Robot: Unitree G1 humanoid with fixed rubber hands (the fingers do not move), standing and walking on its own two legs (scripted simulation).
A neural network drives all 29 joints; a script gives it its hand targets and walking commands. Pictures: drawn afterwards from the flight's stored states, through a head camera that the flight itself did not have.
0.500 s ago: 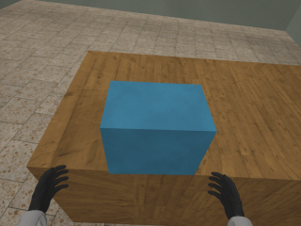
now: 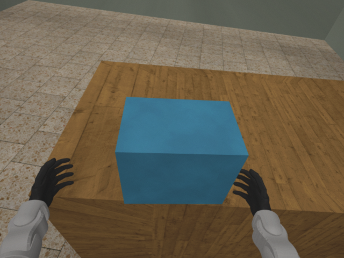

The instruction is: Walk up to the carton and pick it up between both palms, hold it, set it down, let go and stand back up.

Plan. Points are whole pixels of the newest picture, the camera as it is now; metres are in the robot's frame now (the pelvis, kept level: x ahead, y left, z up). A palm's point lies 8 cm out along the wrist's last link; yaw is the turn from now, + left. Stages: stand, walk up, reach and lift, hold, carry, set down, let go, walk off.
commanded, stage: reach and lift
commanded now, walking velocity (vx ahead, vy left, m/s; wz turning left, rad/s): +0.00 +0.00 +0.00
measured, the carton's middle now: (176, 153) +0.40 +0.02 +0.01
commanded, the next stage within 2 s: none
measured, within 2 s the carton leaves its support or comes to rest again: neither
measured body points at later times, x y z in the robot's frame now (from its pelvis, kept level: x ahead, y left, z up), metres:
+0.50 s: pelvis -0.01 +0.02 +0.00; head +0.01 +0.04 +0.45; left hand +0.31 +0.31 +0.06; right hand +0.34 -0.18 +0.06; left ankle +0.01 +0.13 -0.74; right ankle -0.05 -0.09 -0.74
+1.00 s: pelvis -0.01 +0.02 +0.00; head +0.03 +0.05 +0.45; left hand +0.38 +0.31 +0.08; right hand +0.40 -0.18 +0.09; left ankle +0.01 +0.13 -0.74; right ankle -0.05 -0.09 -0.74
